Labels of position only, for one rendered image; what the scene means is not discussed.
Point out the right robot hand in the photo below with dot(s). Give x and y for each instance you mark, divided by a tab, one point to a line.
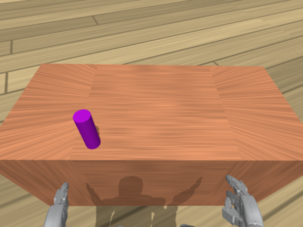
246	211

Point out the left robot hand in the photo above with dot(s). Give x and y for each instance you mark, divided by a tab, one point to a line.
57	213

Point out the can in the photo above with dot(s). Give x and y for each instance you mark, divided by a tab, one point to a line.
87	129

